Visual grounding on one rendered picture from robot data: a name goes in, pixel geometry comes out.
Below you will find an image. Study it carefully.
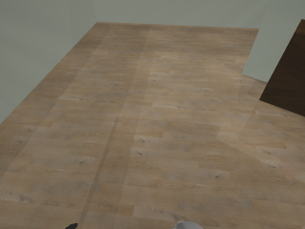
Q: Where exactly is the pedestal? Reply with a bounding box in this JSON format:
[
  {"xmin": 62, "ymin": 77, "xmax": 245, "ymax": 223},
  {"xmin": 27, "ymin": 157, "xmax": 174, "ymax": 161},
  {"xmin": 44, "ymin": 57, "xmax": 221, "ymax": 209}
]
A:
[{"xmin": 259, "ymin": 19, "xmax": 305, "ymax": 116}]

